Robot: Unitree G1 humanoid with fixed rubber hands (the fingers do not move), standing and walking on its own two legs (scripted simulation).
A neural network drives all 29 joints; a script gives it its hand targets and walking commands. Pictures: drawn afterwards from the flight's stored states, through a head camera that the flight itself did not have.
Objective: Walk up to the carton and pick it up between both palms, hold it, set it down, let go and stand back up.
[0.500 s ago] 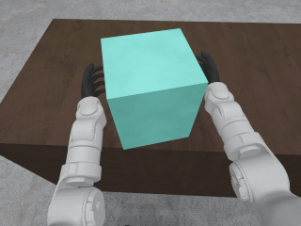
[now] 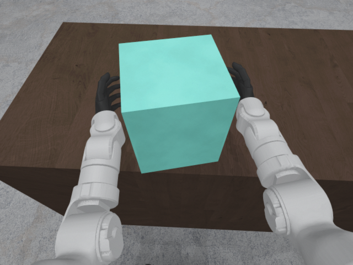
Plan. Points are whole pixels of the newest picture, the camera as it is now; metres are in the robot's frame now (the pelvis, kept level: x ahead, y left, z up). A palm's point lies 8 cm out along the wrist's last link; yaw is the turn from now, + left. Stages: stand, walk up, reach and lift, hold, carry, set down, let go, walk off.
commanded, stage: reach and lift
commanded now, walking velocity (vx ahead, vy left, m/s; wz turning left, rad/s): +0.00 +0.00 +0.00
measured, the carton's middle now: (173, 108) +0.46 +0.06 +0.06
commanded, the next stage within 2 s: none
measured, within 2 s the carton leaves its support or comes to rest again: leaves its support in 0.44 s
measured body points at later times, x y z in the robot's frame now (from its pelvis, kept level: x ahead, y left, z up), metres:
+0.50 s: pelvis +0.01 +0.01 +0.00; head +0.03 +0.01 +0.45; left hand +0.39 +0.20 +0.12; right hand +0.45 -0.10 +0.12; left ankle +0.02 +0.15 -0.74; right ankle +0.01 -0.06 -0.74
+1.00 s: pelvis +0.00 +0.01 +0.00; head -0.03 +0.04 +0.45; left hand +0.37 +0.23 +0.15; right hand +0.43 -0.07 +0.16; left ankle +0.02 +0.15 -0.74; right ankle +0.01 -0.06 -0.74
